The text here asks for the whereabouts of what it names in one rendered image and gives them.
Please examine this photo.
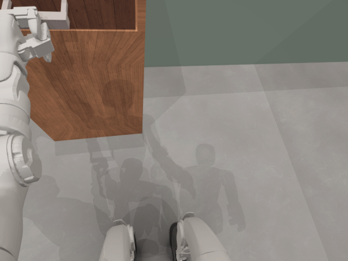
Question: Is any robot right shin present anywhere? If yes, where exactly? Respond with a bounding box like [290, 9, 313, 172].
[176, 212, 195, 261]

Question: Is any cabinet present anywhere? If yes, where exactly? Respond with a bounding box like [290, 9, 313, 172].
[20, 0, 146, 141]

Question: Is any left robot hand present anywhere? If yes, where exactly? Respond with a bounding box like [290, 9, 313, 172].
[0, 7, 54, 67]

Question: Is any drawer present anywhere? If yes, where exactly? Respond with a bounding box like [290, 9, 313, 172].
[0, 0, 135, 29]

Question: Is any robot left upper arm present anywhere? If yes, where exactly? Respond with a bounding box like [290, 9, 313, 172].
[0, 134, 42, 261]

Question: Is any robot right thigh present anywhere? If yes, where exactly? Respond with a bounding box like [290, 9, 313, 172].
[177, 217, 231, 261]

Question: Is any left robot forearm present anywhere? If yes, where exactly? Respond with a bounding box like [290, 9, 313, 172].
[0, 52, 32, 142]

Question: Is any handle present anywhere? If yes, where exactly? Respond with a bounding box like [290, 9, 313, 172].
[1, 0, 70, 29]

